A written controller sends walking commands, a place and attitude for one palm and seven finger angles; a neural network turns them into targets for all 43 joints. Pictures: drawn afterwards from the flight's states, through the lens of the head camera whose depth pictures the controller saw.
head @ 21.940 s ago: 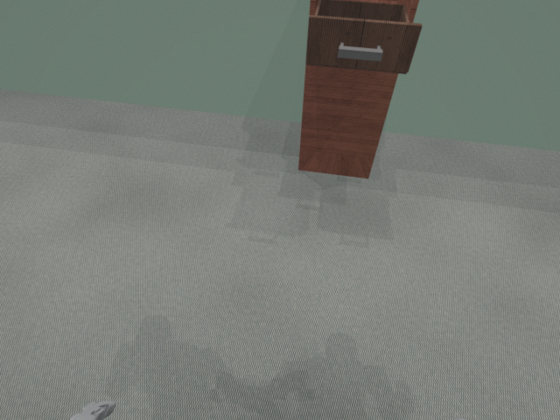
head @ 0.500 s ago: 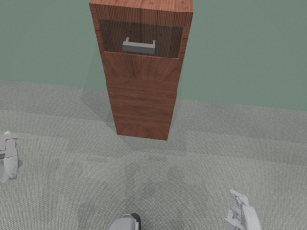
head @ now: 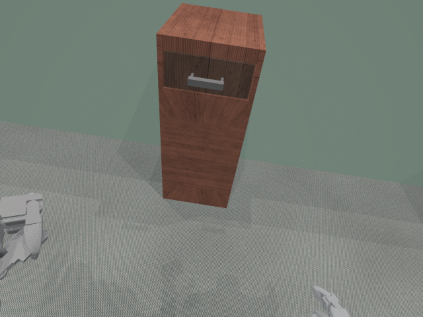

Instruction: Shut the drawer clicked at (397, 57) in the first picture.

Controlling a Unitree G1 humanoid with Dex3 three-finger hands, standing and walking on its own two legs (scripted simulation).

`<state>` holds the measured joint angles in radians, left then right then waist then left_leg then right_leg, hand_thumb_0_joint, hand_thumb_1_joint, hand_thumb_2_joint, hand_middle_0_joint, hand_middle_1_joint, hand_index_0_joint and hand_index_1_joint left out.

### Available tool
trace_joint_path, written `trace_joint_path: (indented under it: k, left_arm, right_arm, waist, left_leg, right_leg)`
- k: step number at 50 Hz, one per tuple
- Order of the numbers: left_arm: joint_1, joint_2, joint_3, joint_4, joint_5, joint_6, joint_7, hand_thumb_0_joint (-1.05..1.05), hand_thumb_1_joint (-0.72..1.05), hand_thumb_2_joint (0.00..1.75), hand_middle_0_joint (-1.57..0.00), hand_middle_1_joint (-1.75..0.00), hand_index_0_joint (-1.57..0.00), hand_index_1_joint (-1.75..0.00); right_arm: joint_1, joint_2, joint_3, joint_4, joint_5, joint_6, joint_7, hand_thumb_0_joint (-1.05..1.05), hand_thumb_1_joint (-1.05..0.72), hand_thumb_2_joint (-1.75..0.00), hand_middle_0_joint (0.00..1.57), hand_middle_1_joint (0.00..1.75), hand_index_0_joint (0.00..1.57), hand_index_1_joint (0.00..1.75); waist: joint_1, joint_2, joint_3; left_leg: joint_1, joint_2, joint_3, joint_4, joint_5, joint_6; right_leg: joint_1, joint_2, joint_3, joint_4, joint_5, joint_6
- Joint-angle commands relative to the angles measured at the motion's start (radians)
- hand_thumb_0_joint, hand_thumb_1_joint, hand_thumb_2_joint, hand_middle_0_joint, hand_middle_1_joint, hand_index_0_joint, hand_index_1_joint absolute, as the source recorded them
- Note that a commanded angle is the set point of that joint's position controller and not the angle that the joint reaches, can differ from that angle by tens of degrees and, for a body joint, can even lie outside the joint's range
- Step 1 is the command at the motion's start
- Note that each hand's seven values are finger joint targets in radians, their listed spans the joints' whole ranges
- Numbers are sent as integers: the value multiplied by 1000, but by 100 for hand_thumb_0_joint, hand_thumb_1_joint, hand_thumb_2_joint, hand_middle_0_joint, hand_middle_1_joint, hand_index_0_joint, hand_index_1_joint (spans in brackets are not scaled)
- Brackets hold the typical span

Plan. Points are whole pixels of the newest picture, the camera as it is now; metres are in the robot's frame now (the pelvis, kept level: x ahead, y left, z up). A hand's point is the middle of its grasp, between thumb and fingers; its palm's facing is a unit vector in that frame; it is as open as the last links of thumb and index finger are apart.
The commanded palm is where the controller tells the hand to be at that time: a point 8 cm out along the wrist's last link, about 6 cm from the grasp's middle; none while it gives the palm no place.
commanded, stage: stop stepping back and stand still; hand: left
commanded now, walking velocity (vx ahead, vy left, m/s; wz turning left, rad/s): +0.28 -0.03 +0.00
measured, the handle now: (206, 80) +0.89 +0.12 +0.04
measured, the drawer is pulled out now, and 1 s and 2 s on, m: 0.00 0.00 0.00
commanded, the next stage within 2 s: let the arm hang, fingers relaxed in 0.62 s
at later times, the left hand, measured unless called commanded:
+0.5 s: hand (51, 257) +0.13 +0.22 +0.17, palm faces +0.38 -0.79 -0.47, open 3.2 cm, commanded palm +0.08 +0.26 +0.18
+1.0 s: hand out of the picture +0.06 +0.18 -0.16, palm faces +0.01 -0.97 -0.23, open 3.1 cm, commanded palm none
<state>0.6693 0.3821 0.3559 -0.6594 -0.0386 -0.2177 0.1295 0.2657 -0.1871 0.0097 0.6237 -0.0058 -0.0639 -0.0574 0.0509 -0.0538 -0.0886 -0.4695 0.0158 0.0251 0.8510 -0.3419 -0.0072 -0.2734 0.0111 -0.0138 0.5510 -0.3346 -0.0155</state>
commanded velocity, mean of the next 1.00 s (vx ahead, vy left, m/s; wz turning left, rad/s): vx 0.08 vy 0.00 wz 0.00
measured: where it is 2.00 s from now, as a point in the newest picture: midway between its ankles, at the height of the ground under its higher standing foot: outside the picture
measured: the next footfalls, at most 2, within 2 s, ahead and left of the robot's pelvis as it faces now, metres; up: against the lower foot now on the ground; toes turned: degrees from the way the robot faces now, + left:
left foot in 0.04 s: +0.04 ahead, +0.11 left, +0.00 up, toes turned +0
right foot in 0.40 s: -0.03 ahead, -0.12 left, +0.00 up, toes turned -7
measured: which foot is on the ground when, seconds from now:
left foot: up 0.00-0.02, down 0.04-0.38, up 0.40-0.60, down 0.62-1.00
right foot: down 0.00-0.04, up 0.06-0.38, down 0.40-1.00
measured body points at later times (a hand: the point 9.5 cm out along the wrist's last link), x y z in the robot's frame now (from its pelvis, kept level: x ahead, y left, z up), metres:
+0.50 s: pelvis -0.06 -0.02 +0.00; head -0.07 -0.02 +0.45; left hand +0.11 +0.26 +0.20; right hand +0.06 -0.27 -0.10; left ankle -0.02 +0.10 -0.69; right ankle -0.07 -0.12 -0.73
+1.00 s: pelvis -0.04 -0.01 -0.01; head -0.02 +0.00 +0.44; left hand +0.06 +0.23 -0.14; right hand +0.05 -0.24 -0.14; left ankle +0.00 +0.11 -0.73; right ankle -0.07 -0.12 -0.73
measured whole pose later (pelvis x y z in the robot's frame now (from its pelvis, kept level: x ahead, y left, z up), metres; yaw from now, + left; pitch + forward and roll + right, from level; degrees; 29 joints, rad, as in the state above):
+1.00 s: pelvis -0.04 -0.01 -0.01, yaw -1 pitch -1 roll +0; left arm 0.29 0.19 0.03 0.70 0.04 0.05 0.05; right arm 0.21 -0.19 0.01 0.85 -0.03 0.01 0.01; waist -0.01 -0.03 0.05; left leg -0.34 0.02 0.04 0.62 -0.26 0.01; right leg -0.23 -0.05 -0.10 0.64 -0.38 0.00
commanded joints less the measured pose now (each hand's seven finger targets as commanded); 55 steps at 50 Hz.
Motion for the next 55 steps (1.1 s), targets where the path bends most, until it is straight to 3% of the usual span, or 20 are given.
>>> trace_joint_path:
  k: [1, 2, 3, 5, 7, 10, 16, 18, 19, 20, 21, 23, 29, 34, 35, 36, 38, 43, 49, 55]
  left_arm:
    - [-264, 124, 69, -98, 12, -41, 50, 0, 90, 90, -140, -160, -140, -160]
    - [-312, 125, 60, -148, 18, -60, 58, 0, 90, 90, -140, -160, -140, -160]
    - [-340, 147, 56, -168, 37, -69, 58, 0, 90, 90, -140, -160, -140, -160]
    - [-271, 185, 101, -185, 24, -73, 47, 0, 90, 90, -140, -160, -140, -160]
    - [-121, 143, 82, -232, 23, -58, 38, 0, 90, 90, -140, -160, -140, -160]
    - [53, 138, 102, -216, 23, -50, 36, 0, 90, 90, -140, -160, -140, -160]
    - [12, 177, 164, -65, 27, -45, 58, 0, 90, 90, -140, -160, -140, -160]
    - [-6, 178, 154, -34, 26, -34, 55, 0, 90, 90, -140, -160, -140, -160]
    - [-41, 196, 152, -48, 16, -32, 47, 0, 90, 90, -140, -160, -140, -160]
    - [-97, 229, 176, -64, 4, -45, 42, 0, 90, 90, -140, -160, -140, -160]
    - [-148, 250, 190, -100, 4, -74, 39, 0, 90, 90, -140, -160, -140, -160]
    - [-208, 182, 136, -115, 20, -73, 41, 0, 90, 90, -140, -160, -140, -160]
    - [-137, 145, 98, -115, 20, -87, 52, 0, 90, 90, -140, -160, -140, -160]
    - [-112, 154, 139, -94, 19, -97, 45, 0, 90, 90, -140, -160, -140, -160]
    - [-117, 153, 142, -92, 23, -95, 43, 0, 90, 90, -140, -160, -140, -160]
    - [-223, -26, -237, 704, 114, 125, -106, 0, 90, 90, -140, -160, -140, -160]
    - [-167, -97, -263, 755, 89, 222, -126, 0, 90, 90, -132, -151, -132, -151]
    - [-313, -9, -259, 1020, 82, 208, -127, 0, 90, 90, -112, -130, -112, -130]
    - [-359, -36, -301, 1327, 55, 224, -107, 0, 90, 90, -88, -104, -88, -104]
    - [-333, -62, -310, 1542, 51, 221, -108, 0, 90, 90, -64, -78, -64, -78]
  right_arm:
    - [-116, -157, -40, -134, 3, -114, -54, 0, -90, -90, 20, 30, 20, 30]
    - [-87, -171, -40, -147, 6, -129, -51, 0, -90, -90, 20, 30, 20, 30]
    - [-75, -153, -38, -160, 2, -140, -48, 0, -90, -90, 20, 30, 20, 30]
    - [-102, -120, -40, -140, -10, -157, -26, 0, -90, -90, 20, 30, 20, 30]
    - [-108, -125, -48, -153, 1, -153, 3, 0, -90, -90, 20, 30, 20, 30]
    - [-133, -127, -48, -161, 7, -136, 23, 0, -90, -90, 20, 30, 20, 30]
    - [-133, -131, -53, -170, -10, -74, -19, 0, -90, -90, 20, 30, 20, 30]
    - [-117, -119, -57, -154, -4, -63, -23, 0, -90, -90, 20, 30, 20, 30]
    - [-123, -113, -62, -157, 4, -58, -19, 0, -90, -90, 20, 30, 20, 30]
    - [-123, -138, -70, -143, 1, -72, -19, 0, -90, -90, 20, 30, 20, 30]
    - [-105, -137, -63, -118, -16, -85, -11, 0, -90, -90, 20, 30, 20, 30]
    - [-105, -130, -73, -104, 5, -99, -7, 0, -90, -90, 20, 30, 20, 30]
    - [-147, -121, -58, -116, -3, -118, -41, 0, -90, -90, 20, 30, 20, 30]
    - [-130, -128, -51, -144, 10, -114, -36, 0, -90, -90, 20, 30, 20, 30]
    - [-127, -126, -48, -145, 9, -115, -33, 0, -90, -90, 20, 30, 20, 30]
    - [-145, -325, -109, 85, -13, -108, 64, 0, -90, -90, 20, 30, 20, 30]
    - [-86, -182, -93, 45, 2, -39, 58, 0, -90, -90, 20, 30, 20, 30]
    - [-85, -164, -64, 57, -18, 21, 61, 0, -90, -90, 20, 30, 20, 30]
    - [-64, -155, -39, 179, -21, 52, 52, 0, -90, -90, 20, 30, 20, 30]
    - [-14, -112, -37, 276, -14, 73, 39, 0, -90, -90, 20, 30, 20, 30]
  waist:
    - [-86, 266, 143]
    - [-88, 456, 136]
    - [-93, 436, 157]
    - [-81, 291, 63]
    - [-68, 167, 44]
    - [-61, 250, 62]
    - [-48, 272, 82]
    - [-49, 14, 68]
    - [-50, -221, 75]
    - [-56, -221, 104]
    - [-78, -135, 67]
    - [-86, -82, -27]
    - [-64, 12, 126]
    - [-59, 289, 107]
    - [-56, 265, 118]
    - [-86, 216, 138]
    - [-52, 50, 12]
    - [-52, -308, -10]
    - [-50, 235, 28]
    - [-53, 181, 58]
  left_leg:
    - [262, 90, -125, -561, -154, 56]
    - [310, 242, -390, -642, -186, 108]
    - [334, 332, -530, -662, -62, 153]
    - [340, 324, -537, -668, -34, 161]
    - [317, 289, -389, -622, 58, 163]
    - [133, 222, -205, -680, -163, 132]
    - [-122, 187, -102, -627, -397, 91]
    - [-130, 69, 0, -260, -237, 65]
    - [-209, -9, 19, 20, -143, 43]
    - [-233, -14, -3, 205, -99, 32]
    - [-238, 5, -1, 253, -55, 13]
    - [-68, 42, -37, 143, -43, 16]
    - [254, 5, 54, -366, 59, 45]
    - [179, 188, -227, -556, 40, 111]
    - [148, 188, -213, -557, 62, 108]
    - [99, 114, -131, -347, 406, 82]
    - [176, 94, -25, -264, 482, 30]
    - [92, 12, -13, -174, 237, 21]
    - [248, 97, -101, -364, 515, 65]
    - [227, 83, -95, -434, 188, 45]
  right_leg:
    - [-235, -76, 94, 33, -211, -43]
    - [-318, 1, 16, 256, -182, -1]
    - [-424, 8, 1, 421, -216, 17]
    - [-396, -28, 58, 531, -147, 14]
    - [-331, -45, 47, 487, -54, 18]
    - [-148, -28, -40, 342, 21, 24]
    - [233, 29, -153, 45, -135, -14]
    - [252, -79, 28, -194, -170, -64]
    - [212, -278, 379, -355, -229, -145]
    - [167, -376, 476, -368, 34, -185]
    - [214, -380, 400, -302, 322, -203]
    - [98, -328, 325, -289, -113, -169]
    - [-104, -203, 103, -198, -147, -82]
    - [-24, -32, -23, 34, -15, 18]
    - [19, -28, -35, 12, -2, 19]
    - [-73, -87, -39, 108, 229, 25]
    - [-5, -122, 10, 33, 382, 24]
    - [111, -222, 65, -32, 646, -70]
    - [61, -107, -17, -34, 192, 3]
    - [98, -116, -2, -180, 72, -26]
